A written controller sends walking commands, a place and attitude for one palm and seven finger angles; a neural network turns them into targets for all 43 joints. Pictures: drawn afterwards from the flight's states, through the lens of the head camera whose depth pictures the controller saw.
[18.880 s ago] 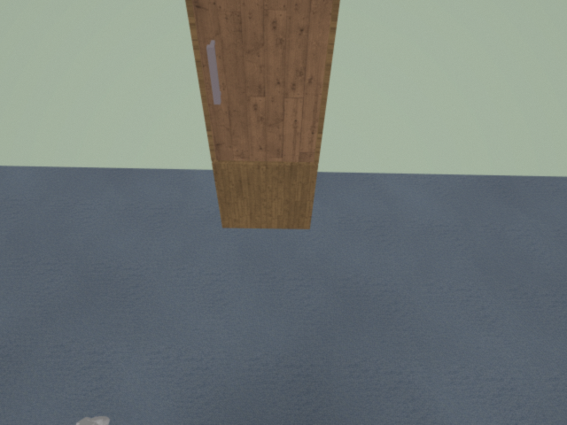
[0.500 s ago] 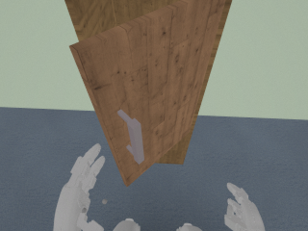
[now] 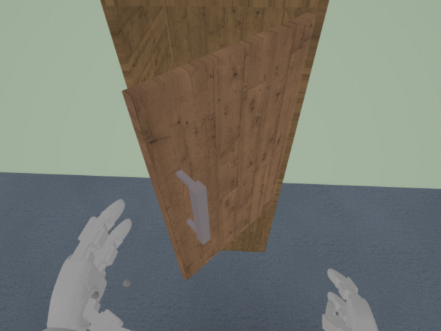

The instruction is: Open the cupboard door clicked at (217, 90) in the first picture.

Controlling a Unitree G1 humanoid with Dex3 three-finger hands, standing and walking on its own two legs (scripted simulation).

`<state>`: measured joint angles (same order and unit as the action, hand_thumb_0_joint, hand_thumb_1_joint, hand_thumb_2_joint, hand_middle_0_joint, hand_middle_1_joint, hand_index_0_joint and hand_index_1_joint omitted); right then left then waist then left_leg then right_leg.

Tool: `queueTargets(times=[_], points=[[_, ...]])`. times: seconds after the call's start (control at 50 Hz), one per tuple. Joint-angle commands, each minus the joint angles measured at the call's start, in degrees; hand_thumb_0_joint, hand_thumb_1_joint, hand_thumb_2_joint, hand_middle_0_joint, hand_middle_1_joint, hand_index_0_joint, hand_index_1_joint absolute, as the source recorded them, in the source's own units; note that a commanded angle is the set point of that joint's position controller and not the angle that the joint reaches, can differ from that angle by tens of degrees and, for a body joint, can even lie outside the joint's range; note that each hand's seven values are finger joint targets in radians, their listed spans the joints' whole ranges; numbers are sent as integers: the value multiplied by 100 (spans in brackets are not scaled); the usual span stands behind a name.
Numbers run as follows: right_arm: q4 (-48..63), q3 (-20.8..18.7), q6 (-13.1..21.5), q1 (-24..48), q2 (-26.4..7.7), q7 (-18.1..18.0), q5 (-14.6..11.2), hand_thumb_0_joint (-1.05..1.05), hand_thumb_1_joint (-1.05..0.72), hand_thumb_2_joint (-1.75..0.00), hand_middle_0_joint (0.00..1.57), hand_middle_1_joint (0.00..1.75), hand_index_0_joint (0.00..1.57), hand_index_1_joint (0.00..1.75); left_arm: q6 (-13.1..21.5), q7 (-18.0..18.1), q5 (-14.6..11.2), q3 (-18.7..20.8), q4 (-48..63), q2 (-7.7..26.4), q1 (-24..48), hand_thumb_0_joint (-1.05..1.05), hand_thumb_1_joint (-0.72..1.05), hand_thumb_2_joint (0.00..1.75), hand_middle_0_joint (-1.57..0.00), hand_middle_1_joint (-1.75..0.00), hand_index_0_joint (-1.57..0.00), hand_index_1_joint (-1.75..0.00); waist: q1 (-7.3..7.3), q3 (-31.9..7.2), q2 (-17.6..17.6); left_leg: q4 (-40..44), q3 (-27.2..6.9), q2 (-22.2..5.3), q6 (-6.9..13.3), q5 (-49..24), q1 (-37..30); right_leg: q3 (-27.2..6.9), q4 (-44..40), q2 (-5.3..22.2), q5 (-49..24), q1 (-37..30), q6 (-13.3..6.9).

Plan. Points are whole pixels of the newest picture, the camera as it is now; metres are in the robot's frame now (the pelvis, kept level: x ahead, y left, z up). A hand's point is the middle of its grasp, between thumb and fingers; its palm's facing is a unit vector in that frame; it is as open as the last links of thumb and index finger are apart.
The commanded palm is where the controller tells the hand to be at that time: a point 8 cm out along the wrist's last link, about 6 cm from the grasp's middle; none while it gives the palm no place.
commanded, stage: draw the hand back to the body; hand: left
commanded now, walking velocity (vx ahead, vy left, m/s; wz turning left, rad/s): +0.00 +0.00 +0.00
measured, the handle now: (194, 209) +0.32 +0.07 +0.06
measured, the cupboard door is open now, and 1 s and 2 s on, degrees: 46 46 46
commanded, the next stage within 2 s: step back with the hand held close in 1.20 s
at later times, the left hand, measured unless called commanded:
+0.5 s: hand (48, 247) +0.20 +0.23 +0.16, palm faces +0.28 -0.89 -0.36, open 13.0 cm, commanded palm +0.16 +0.28 +0.19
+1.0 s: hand out of the picture +0.21 +0.28 +0.22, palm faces +0.44 -0.82 -0.37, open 7.8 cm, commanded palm +0.16 +0.32 +0.23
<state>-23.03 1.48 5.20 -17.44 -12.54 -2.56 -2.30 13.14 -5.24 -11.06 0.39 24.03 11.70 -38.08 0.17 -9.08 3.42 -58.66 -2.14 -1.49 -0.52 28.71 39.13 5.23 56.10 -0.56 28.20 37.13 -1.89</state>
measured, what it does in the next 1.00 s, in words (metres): rises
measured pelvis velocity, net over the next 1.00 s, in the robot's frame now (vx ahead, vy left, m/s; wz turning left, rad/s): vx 0.02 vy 0.02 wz -0.04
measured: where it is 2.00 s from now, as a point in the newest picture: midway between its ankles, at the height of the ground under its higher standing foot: outside the picture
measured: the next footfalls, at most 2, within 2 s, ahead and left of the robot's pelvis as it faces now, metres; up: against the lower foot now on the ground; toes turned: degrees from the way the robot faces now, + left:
none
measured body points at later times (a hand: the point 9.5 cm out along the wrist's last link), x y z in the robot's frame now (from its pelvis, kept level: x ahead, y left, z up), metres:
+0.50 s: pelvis +0.02 +0.02 +0.05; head +0.00 +0.01 +0.50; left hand +0.18 +0.28 +0.18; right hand +0.20 -0.19 -0.03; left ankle +0.01 +0.12 -0.68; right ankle +0.00 -0.10 -0.68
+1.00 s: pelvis +0.02 +0.02 +0.06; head +0.00 +0.01 +0.51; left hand +0.18 +0.32 +0.24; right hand +0.20 -0.20 -0.01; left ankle +0.01 +0.12 -0.68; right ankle +0.00 -0.10 -0.68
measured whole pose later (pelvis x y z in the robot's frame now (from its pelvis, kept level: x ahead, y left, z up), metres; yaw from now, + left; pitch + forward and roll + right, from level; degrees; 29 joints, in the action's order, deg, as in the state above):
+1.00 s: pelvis +0.02 +0.02 +0.06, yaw -2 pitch -4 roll -1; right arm -35.6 1.5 6.5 -11.7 -13.0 -3.8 0.0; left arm 3.3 7.0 -4.0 19.4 24.2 18.9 -27.1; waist 4.0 0.2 3.0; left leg -25.8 1.8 -0.2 1.2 15.6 6.4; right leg 1.5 23.1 0.0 13.9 5.4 0.1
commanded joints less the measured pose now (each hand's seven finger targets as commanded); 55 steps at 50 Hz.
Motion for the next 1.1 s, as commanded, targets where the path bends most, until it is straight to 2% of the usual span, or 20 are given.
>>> queueTargets(times=[0.0, 0.1, 0.12, 0.14, 0.16, 0.22, 0.24, 0.3, 0.36, 0.4, 0.62, 0.64, 0.72, 0.8, 0.84, 0.86, 0.9, 0.94, 1.02, 1.08], points=[[984, -233, 460, 621, -567, -87, -52, 0, -90, -90, 20, 30, 20, 30, 325, -127, -177, 601, 1420, 603, 190, 0, -50, 30, -15, -30, -15, -30, 15, -264, -155, 1009, 83, 236, 226, -952, -489, -296, -1318, -41, -717, -540, 119], [844, -217, 591, 637, -581, -109, -99, 0, -90, -90, 20, 30, 20, 30, 123, -292, -366, 898, 1456, 713, 180, 0, -32, 37, -16, -30, -16, -30, 80, -354, -32, 1207, 48, 227, 216, -1382, -814, -154, -1339, -73, -1311, -842, 103], [906, -275, 471, 589, -525, -285, 18, 0, -90, -90, 20, 30, 20, 30, -181, 372, 466, 1052, 1951, 1575, 132, 0, -29, 39, -16, -30, -16, -30, 363, -384, 4, 1443, 172, 96, 201, -1564, -942, -563, -1627, 98, -1580, -1063, 19], [884, -240, 414, 544, -423, -337, 40, 0, -90, -90, 20, 30, 20, 30, -405, 663, 540, 978, 1853, 1189, -114, 0, -26, 40, -16, -30, -16, -30, 223, -202, -70, 1479, 212, 122, 198, -1597, -1067, -508, -1751, 119, -1624, -1047, 34], [798, -195, 369, 528, -413, -332, 54, 0, -90, -90, 20, 30, 20, 30, -557, 807, 638, 753, 1714, 907, -193, 0, -22, 42, -16, -30, -16, -30, 181, -28, 43, 1563, 209, 113, 188, -1645, -1166, -413, -1770, 117, -1646, -1113, 46], [710, -165, 282, 662, -434, -380, 69, 0, -90, -90, 20, 30, 20, 30, -766, 1082, 783, 887, 1676, 1053, -71, 0, -12, 47, -16, -30, -16, -30, 160, 147, -310, 1798, 197, 65, 225, -1731, -1453, -370, -2041, 97, -1687, -1306, 83], [691, -147, 280, 673, -459, -392, 74, 0, -90, -90, 20, 30, 20, 30, -767, 1145, 818, 941, 1780, 1130, 91, 0, -8, 48, -16, -30, -16, -30, 154, 125, -160, 1916, 185, 64, 215, -1669, -1589, -356, -2109, 107, -1593, -1361, 80], [582, -99, 325, 787, -487, -437, 93, 0, -90, -90, 20, 30, 20, 30, -800, 1270, 887, 1026, 1700, 1205, 390, 0, 2, 52, -17, -30, -17, -30, 170, 380, -124, 2227, 139, 39, 221, -1567, -1877, -320, -2384, 92, -1395, -1481, 64], [466, -71, 407, 785, -494, -438, 115, 0, -90, -90, 20, 30, 20, 30, -789, 1339, 906, 1188, 1780, 1296, 485, 0, 13, 57, -17, -30, -17, -30, 208, 279, 27, 2546, 99, 15, 202, -1809, -2191, -274, -2466, 96, -1609, -1811, 61], [354, -62, 444, 886, -509, -418, 123, 0, -90, -90, 20, 30, 20, 30, -801, 1363, 903, 1304, 1614, 1338, 534, 0, 20, 60, -18, -30, -18, -30, 242, 380, -116, 2727, 83, 5, 183, -1880, -2249, -253, -2598, 89, -1673, -2051, 53], [-66, -94, 538, 1129, -552, -272, 187, 0, -90, -90, 20, 30, 20, 30, -721, 1346, 826, 2060, 1485, 1605, 947, 0, 58, 76, -19, -30, -19, -30, 353, 561, 138, 3384, 143, -71, 78, -2925, -2885, -258, -3097, 60, -2405, -2852, 46], [-83, -114, 519, 1145, -563, -265, 184, 0, -90, -90, 20, 30, 20, 30, -718, 1336, 813, 2121, 1471, 1626, 1032, 0, 62, 78, -19, -30, -19, -30, 351, 568, 48, 3418, 154, -79, 82, -2941, -2945, -263, -3149, 41, -2421, -2855, 58], [-169, -139, 517, 1212, -593, -247, 200, 0, -90, -90, 20, 30, 20, 30, -660, 1340, 781, 2386, 1462, 1755, 1348, 0, 76, 84, -19, -30, -19, -30, 360, 581, 222, 3586, 170, -69, 71, -2825, -3078, -296, -3297, 43, -2370, -3009, 46], [-256, -182, 501, 1281, -621, -238, 200, 0, -90, -90, 20, 30, 20, 30, -603, 1353, 741, 2724, 1366, 1960, 1589, 0, 90, 90, -20, -30, -20, -30, 405, 577, 178, 3687, 202, -62, 80, -2801, -3164, -307, -3433, 18, -2408, -3131, 40], [-292, -196, 473, 1263, -616, -209, 204, 0, -90, -90, 20, 30, 20, 30, -628, 1297, 724, 2428, 1111, 1610, 1426, 0, 90, 90, -20, -30, -20, -30, 350, 691, 32, 3705, 240, -59, 100, -2864, -3219, -301, -3473, 32, -2472, -3071, 75], [-300, -214, 457, 1266, -640, -187, 203, 0, -90, -90, 20, 30, 20, 30, -625, 1277, 729, 2383, 1086, 1579, 1415, 0, 90, 90, -20, -30, -20, -30, 343, 724, -33, 3728, 242, -68, 106, -2867, -3222, -307, -3502, 24, -2472, -3077, 82], [-314, -229, 442, 1303, -658, -177, 205, 0, -90, -90, 20, 30, 20, 30, -616, 1262, 742, 2338, 1080, 1579, 1455, 0, 90, 90, -20, -30, -20, -30, 357, 704, 52, 3748, 252, -55, 120, -2854, -3247, -311, -3540, 29, -2489, -3141, 73], [-310, -243, 422, 1319, -656, -187, 220, 0, -90, -90, 20, 30, 20, 30, -609, 1272, 743, 2447, 1150, 1709, 1510, 0, 90, 90, -20, -30, -20, -30, 369, 611, -79, 3758, 278, -26, 146, -2766, -3291, -338, -3573, 26, -2512, -3177, 88], [-328, -233, 462, 1391, -617, -215, 227, 0, -90, -90, 20, 30, 20, 30, -545, 1303, 761, 2580, 1368, 1876, 1631, 0, 90, 90, -20, -30, -20, -30, 396, 573, 250, 3787, 293, 16, 139, -2603, -3309, -390, -3637, 40, -2431, -3252, 66], [-365, -238, 489, 1381, -599, -219, 225, 0, -90, -90, 20, 30, 20, 30, -522, 1308, 753, 2582, 1323, 1844, 1578, 0, 90, 90, -20, -30, -20, -30, 392, 617, 104, 3768, 319, 18, 144, -2635, -3359, -388, -3686, 25, -2461, -3207, 75]])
